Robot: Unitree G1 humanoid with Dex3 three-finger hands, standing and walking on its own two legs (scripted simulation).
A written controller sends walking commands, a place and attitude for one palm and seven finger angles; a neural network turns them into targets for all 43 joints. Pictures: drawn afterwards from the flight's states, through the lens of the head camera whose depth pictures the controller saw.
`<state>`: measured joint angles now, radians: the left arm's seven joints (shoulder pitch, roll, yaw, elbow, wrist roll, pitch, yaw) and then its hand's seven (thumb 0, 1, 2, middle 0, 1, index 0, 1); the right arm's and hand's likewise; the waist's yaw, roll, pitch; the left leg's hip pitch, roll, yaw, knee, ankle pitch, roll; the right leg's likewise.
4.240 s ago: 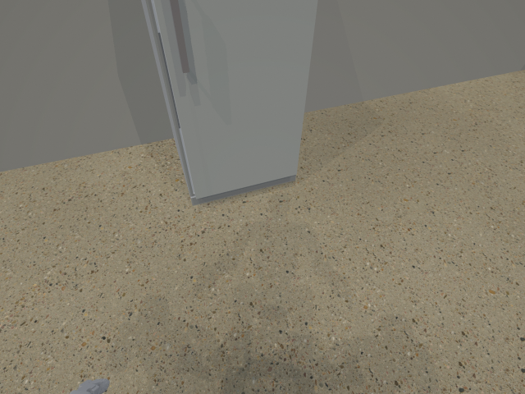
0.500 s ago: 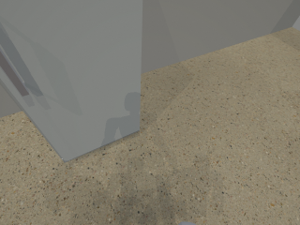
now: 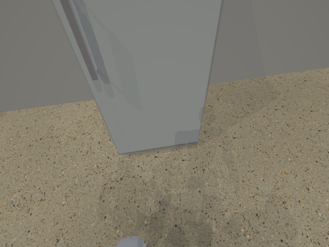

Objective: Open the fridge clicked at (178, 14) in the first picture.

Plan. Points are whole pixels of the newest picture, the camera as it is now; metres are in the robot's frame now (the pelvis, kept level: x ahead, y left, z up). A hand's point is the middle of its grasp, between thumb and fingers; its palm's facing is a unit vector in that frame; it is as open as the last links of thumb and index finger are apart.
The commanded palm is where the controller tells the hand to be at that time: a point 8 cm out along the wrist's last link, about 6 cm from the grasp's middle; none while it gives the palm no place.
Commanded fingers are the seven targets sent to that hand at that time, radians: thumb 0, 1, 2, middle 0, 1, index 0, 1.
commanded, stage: turn to face it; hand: left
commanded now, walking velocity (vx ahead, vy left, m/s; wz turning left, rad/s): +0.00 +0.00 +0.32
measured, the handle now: (80, 36) +0.71 +0.31 +0.14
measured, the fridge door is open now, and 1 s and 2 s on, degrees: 0 0 0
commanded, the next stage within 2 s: take the last steps up to it in 0.22 s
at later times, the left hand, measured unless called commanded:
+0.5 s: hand out of the picture +0.03 +0.24 -0.16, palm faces +0.14 -0.96 -0.24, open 7.4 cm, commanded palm none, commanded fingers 0.00 0.90 0.90 -0.20 -0.30 -0.20 -0.30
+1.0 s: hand out of the picture -0.02 +0.15 -0.16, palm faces +0.30 -0.94 -0.14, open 7.4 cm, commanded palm none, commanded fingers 0.00 0.90 0.90 -0.20 -0.30 -0.20 -0.30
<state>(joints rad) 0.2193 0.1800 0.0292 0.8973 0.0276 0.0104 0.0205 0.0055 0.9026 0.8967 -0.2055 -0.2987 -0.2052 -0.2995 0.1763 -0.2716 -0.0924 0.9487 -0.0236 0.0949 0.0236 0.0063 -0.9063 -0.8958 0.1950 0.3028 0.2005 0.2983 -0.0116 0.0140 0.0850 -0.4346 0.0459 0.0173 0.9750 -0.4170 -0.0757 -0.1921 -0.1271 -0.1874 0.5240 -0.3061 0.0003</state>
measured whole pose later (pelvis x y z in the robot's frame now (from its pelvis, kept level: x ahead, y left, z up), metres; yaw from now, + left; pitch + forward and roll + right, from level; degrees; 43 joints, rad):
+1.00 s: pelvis +0.12 +0.04 +0.00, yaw +11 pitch +0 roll +0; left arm 0.50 0.08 0.01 1.16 0.03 -0.06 0.02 0.01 0.91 0.90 -0.20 -0.30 -0.20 -0.30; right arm 0.19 -0.18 -0.06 1.07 -0.03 0.01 0.02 0.01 -0.91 -0.90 0.19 0.30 0.20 0.30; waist 0.04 0.02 0.07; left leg -0.53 0.09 0.09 0.78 -0.20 0.01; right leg 0.06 -0.01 -0.15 0.30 -0.36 -0.01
